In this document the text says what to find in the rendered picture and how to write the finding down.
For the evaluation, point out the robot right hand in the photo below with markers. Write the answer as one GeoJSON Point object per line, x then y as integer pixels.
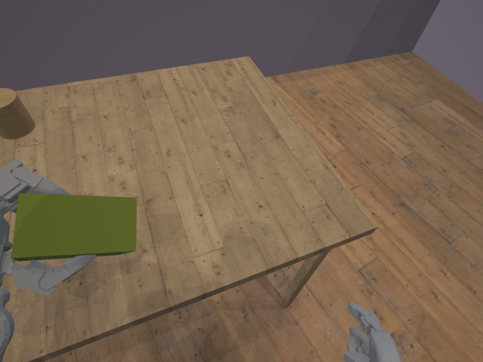
{"type": "Point", "coordinates": [378, 347]}

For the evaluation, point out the robot left hand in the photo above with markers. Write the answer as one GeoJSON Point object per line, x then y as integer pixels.
{"type": "Point", "coordinates": [36, 276]}

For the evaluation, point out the table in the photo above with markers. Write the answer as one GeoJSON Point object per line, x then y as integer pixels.
{"type": "Point", "coordinates": [229, 188]}

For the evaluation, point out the sponge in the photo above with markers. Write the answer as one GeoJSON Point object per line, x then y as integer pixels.
{"type": "Point", "coordinates": [65, 226]}

